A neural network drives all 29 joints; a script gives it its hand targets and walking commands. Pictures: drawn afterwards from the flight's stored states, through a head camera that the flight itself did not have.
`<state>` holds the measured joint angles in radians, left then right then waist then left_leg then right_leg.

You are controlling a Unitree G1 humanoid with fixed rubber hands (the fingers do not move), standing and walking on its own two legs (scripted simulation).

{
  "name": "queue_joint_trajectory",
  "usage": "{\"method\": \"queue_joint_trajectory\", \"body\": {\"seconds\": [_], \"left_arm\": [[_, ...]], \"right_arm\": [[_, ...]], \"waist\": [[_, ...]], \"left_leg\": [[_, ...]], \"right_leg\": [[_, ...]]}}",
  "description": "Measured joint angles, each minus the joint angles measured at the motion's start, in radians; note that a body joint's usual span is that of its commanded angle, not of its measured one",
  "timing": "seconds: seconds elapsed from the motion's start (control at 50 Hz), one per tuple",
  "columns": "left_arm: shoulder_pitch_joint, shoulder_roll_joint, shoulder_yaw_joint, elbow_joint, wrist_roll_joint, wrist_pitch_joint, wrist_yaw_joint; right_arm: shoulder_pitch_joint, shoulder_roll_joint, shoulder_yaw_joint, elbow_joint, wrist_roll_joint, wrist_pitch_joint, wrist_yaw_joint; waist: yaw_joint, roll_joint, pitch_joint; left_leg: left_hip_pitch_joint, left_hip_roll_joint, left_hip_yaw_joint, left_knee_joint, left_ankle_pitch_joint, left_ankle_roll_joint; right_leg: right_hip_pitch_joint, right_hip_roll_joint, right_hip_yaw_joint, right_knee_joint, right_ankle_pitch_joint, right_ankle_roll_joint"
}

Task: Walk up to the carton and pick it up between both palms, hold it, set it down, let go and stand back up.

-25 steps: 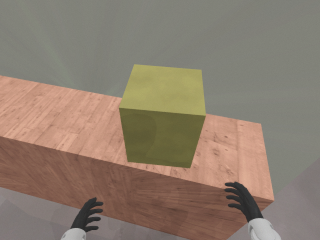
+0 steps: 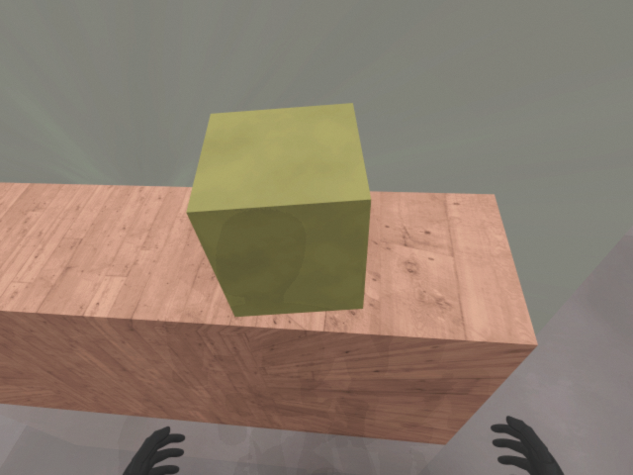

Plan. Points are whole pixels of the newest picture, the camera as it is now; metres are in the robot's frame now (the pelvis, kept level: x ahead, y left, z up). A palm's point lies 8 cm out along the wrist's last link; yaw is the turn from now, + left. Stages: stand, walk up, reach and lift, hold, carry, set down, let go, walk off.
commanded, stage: stand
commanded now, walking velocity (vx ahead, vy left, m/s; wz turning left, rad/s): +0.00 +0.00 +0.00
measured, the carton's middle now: (290, 216) +0.47 +0.06 +0.04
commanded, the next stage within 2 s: none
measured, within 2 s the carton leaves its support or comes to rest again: neither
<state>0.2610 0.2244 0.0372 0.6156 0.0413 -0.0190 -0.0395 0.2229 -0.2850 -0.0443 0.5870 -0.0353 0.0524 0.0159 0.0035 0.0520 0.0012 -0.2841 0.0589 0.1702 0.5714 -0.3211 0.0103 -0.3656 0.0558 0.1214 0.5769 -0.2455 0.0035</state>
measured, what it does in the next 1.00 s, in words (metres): stands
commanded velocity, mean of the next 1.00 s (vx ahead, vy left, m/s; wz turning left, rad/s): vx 0.00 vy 0.00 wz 0.00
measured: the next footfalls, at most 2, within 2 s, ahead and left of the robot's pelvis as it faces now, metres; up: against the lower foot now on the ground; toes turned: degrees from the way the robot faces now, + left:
none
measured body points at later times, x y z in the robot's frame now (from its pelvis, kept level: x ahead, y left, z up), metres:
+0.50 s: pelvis +0.01 +0.00 +0.00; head +0.03 -0.01 +0.45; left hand +0.17 +0.24 -0.09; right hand +0.08 -0.27 -0.12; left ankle -0.01 +0.11 -0.73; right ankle +0.03 -0.12 -0.73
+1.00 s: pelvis +0.02 +0.00 +0.00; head +0.03 +0.00 +0.45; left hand +0.17 +0.23 -0.11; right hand +0.06 -0.27 -0.13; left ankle -0.01 +0.11 -0.73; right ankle +0.03 -0.11 -0.73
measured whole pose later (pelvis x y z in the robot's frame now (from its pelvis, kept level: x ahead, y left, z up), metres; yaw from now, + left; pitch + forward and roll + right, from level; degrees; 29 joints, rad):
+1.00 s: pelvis +0.02 +0.00 +0.00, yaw -6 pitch +2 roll +1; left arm 0.28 0.23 0.00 0.64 0.03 0.02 0.01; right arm 0.30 -0.26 -0.02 0.76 -0.02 0.04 -0.01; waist -0.03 -0.01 0.00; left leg -0.23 0.06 0.23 0.58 -0.37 0.02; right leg -0.37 0.07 0.15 0.63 -0.28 0.00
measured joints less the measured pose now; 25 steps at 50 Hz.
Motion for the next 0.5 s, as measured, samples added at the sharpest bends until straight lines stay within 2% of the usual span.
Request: {"method": "queue_joint_trajectory", "body": {"seconds": [0.16,0.5], "left_arm": [[-0.021,-0.006,-0.008,-0.019,-0.002,0.002,0.016],[0.008,0.001,-0.015,-0.027,-0.007,0.014,0.037]], "right_arm": [[0.085,0.002,-0.004,0.069,-0.006,-0.017,-0.007],[0.068,0.004,0.006,0.112,0.001,-0.009,-0.012]], "waist": [[-0.033,-0.033,-0.008],[-0.033,-0.035,-0.015]], "left_leg": [[-0.005,-0.003,0.016,0.000,-0.008,0.005],[0.017,0.000,0.035,0.007,-0.028,0.000]], "right_leg": [[-0.020,0.004,0.023,0.014,-0.006,0.005],[-0.018,0.013,0.043,0.040,-0.025,0.001]]}}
